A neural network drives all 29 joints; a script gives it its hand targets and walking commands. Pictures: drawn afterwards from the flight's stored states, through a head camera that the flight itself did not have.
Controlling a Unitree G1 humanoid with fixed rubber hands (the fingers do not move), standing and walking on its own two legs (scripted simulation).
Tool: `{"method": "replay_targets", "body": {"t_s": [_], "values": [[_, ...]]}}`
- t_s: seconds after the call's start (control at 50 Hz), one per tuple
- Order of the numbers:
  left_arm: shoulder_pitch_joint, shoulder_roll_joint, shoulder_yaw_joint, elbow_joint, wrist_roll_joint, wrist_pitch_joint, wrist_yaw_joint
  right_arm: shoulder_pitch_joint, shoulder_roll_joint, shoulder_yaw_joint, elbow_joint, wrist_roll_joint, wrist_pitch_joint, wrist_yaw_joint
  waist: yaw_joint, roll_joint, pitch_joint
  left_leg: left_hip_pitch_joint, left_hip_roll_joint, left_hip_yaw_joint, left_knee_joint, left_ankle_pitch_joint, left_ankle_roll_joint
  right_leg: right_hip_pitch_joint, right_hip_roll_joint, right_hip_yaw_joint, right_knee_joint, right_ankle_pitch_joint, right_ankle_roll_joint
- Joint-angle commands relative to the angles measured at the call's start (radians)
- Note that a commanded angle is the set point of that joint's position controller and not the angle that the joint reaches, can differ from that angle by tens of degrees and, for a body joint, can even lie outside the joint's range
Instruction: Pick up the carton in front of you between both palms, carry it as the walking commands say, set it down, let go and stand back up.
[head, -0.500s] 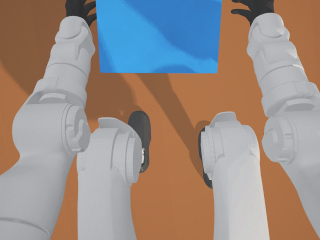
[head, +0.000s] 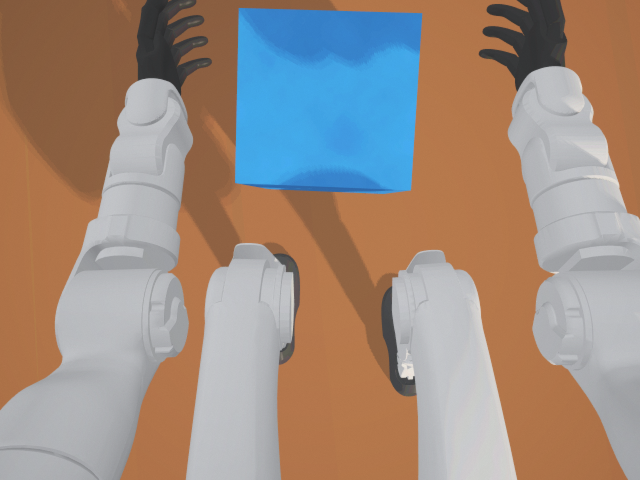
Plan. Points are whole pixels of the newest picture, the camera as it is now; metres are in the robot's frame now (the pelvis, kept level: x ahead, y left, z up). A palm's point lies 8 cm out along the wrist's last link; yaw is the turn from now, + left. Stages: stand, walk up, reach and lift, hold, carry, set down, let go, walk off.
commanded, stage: set down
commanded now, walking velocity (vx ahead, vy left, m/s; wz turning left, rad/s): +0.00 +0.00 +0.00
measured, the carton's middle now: (327, 121) +0.49 +0.04 -0.30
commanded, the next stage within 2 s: let go in 0.70 s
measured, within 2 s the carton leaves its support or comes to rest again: neither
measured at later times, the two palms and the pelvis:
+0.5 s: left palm (53, 8) +0.50 +0.22 +0.02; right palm out of the picture +0.52 -0.18 +0.03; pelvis +0.02 +0.01 +0.13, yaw +0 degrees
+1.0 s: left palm out of the picture +0.43 +0.24 +0.14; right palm out of the picture +0.45 -0.19 +0.15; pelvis +0.07 +0.02 +0.26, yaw +1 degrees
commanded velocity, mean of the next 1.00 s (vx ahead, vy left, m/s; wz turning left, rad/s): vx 0.00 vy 0.00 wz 0.00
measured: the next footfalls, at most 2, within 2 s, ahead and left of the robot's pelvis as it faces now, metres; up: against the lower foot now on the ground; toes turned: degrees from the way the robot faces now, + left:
none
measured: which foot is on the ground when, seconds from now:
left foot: down 0.00-1.00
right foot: down 0.00-1.00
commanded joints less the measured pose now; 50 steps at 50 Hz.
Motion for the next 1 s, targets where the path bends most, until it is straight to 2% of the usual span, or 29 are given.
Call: {"method": "replay_targets", "body": {"t_s": [0.0, 0.1, 0.24, 0.34, 0.5, 0.7, 0.78, 0.86, 0.98], "values": [[-0.188, 0.087, 0.03, -0.079, 0.029, -0.016, -0.006, -0.185, -0.09, -0.03, -0.069, -0.018, -0.024, 0.014, 0.012, 0.022, -0.982, 0.711, -0.024, 0.09, -0.138, 0.207, 0.0, 0.306, -0.012, -0.05, -0.307, 0.216, 0.02], [-0.154, 0.075, 0.037, -0.1, 0.047, -0.014, -0.009, -0.158, -0.098, -0.045, -0.084, -0.033, -0.031, 0.028, 0.007, 0.013, -1.059, 0.788, -0.031, 0.091, -0.223, 0.224, -0.003, 0.359, -0.01, -0.063, -0.384, 0.241, 0.026], [-0.117, 0.074, 0.031, -0.231, 0.054, 0.019, -0.013, -0.117, -0.123, -0.068, -0.193, -0.042, -0.011, 0.048, -0.002, 0.025, -1.221, 0.988, -0.042, 0.094, -0.339, 0.305, -0.007, 0.466, -0.001, -0.086, -0.496, 0.303, 0.03], [-0.073, 0.051, 0.027, -0.286, 0.062, 0.046, -0.021, -0.073, -0.124, -0.086, -0.222, -0.049, 0.005, 0.073, -0.011, 0.038, -1.23, 1.097, -0.045, 0.089, -0.427, 0.352, -0.011, 0.514, 0.003, -0.091, -0.585, 0.338, 0.032], [0.001, 0.009, 0.048, -0.275, 0.105, 0.045, -0.035, -0.006, -0.103, -0.117, -0.184, -0.075, -0.008, 0.115, -0.012, 0.038, -1.136, 1.197, -0.043, 0.071, -0.584, 0.39, -0.012, 0.591, -0.003, -0.074, -0.741, 0.382, 0.033], [0.071, -0.026, 0.063, -0.243, 0.146, 0.021, -0.046, 0.055, -0.086, -0.139, -0.146, -0.109, -0.037, 0.143, -0.013, 0.022, -1.049, 1.346, -0.033, 0.045, -0.776, 0.442, -0.006, 0.737, -0.015, -0.053, -0.931, 0.437, 0.033], [0.181, -0.029, 0.056, -0.255, 0.185, 0.019, -0.052, 0.166, -0.081, -0.135, -0.164, -0.147, -0.037, 0.145, -0.013, 0.014, -1.087, 1.457, -0.03, 0.038, -0.847, 0.484, -0.001, 0.852, -0.018, -0.049, -1.003, 0.48, 0.033], [0.354, -0.027, 0.023, -0.326, 0.215, 0.023, -0.06, 0.342, -0.076, -0.113, -0.237, -0.184, -0.032, 0.147, -0.013, 0.021, -1.099, 1.594, -0.027, 0.034, -0.926, 0.527, 0.004, 0.997, -0.02, -0.042, -1.08, 0.525, 0.024], [0.556, -0.04, -0.028, -0.444, 0.183, -0.007, -0.08, 0.548, -0.056, -0.06, -0.346, -0.162, -0.063, 0.153, -0.015, 0.037, -0.933, 1.722, -0.015, 0.013, -1.04, 0.584, 0.015, 1.148, -0.026, -0.014, -1.194, 0.582, 0.008]]}}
